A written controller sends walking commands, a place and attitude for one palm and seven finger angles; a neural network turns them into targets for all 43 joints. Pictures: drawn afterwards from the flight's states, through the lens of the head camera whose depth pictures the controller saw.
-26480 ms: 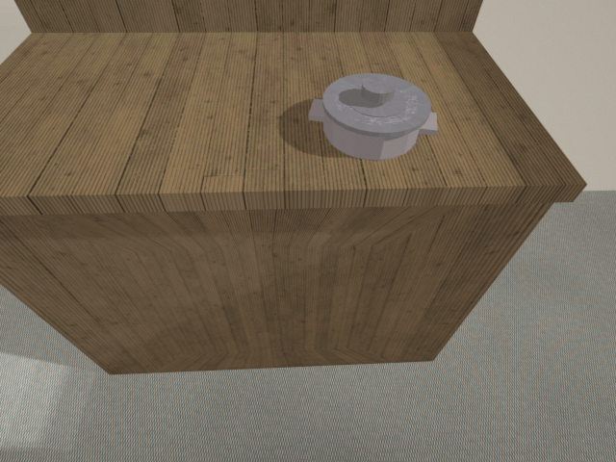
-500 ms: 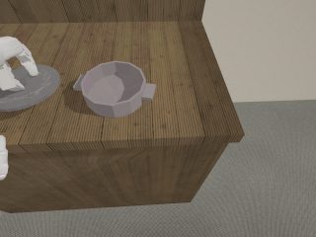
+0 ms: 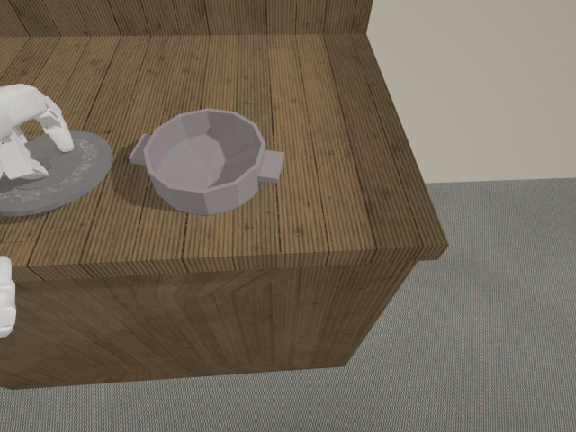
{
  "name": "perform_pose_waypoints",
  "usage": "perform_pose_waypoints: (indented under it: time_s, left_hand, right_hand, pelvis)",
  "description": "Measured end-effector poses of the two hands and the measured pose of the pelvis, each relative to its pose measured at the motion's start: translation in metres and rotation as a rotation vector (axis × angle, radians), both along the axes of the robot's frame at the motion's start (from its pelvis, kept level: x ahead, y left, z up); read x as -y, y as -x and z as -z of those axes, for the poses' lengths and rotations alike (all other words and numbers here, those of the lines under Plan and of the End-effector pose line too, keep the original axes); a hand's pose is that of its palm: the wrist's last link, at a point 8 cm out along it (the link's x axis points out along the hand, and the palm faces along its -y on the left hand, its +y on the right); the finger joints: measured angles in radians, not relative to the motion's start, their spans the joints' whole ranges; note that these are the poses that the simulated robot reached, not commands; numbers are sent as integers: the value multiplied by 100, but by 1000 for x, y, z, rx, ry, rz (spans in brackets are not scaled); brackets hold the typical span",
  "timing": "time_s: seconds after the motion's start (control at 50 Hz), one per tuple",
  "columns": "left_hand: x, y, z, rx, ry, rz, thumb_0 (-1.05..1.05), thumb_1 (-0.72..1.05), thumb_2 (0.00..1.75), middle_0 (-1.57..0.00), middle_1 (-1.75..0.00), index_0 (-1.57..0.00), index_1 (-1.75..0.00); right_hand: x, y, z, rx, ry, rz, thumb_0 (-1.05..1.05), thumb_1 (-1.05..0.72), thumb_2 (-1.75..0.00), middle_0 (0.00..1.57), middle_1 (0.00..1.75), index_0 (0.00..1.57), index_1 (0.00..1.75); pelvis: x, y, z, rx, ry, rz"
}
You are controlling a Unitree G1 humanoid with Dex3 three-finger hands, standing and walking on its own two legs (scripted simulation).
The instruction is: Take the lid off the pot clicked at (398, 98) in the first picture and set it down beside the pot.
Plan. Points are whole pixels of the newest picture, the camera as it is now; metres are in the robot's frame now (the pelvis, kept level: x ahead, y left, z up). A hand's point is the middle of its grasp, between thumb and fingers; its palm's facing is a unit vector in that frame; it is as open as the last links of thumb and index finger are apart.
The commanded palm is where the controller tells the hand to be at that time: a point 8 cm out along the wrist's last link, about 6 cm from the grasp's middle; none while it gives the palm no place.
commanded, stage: lower the lid onto the table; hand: left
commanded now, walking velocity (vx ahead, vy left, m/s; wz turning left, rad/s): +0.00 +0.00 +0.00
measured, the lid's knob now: (37, 155) +0.47 +0.33 +0.12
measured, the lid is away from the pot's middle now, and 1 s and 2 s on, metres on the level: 0.23 0.23 0.23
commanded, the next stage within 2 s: open the fingers wide in 0.10 s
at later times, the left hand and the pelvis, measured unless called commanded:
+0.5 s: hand (31, 162) +0.44 +0.32 +0.14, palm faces -0.37 -0.10 -0.92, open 8.0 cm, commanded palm +0.45 +0.32 +0.20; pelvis -0.01 +0.00 +0.00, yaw -1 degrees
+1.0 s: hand (23, 157) +0.44 +0.32 +0.14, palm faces -0.36 -0.11 -0.93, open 9.7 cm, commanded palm +0.45 +0.33 +0.20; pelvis -0.01 +0.00 -0.01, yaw -1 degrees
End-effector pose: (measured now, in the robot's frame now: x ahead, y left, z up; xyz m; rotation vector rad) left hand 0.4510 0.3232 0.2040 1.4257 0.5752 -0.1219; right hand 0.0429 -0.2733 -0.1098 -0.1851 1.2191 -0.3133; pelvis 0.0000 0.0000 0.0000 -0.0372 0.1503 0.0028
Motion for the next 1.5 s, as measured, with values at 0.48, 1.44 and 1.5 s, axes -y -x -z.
perform_pose_waypoints:
  time_s: [0.48,1.44,1.5]
  left_hand:
    - [5,10,10,60,-37,83,1,12,92,-61,-82,-68,-88]
    - [-12,7,6,67,-39,66,0,-14,92,-50,-58,-50,-59]
    - [-11,6,3,81,-37,73,0,-14,92,-51,-58,-51,-58]
  right_hand:
    - [1,11,5,-52,7,33,0,-91,-89,20,30,20,29]
    - [-13,5,7,-59,0,33,0,-91,-89,20,30,20,29]
    - [-16,3,7,-51,-1,26,0,-91,-89,20,30,20,29]
  pelvis:
    - [4,9,5,-13,4,14]
    - [-7,9,9,-28,16,14]
    - [-8,9,8,-26,16,12]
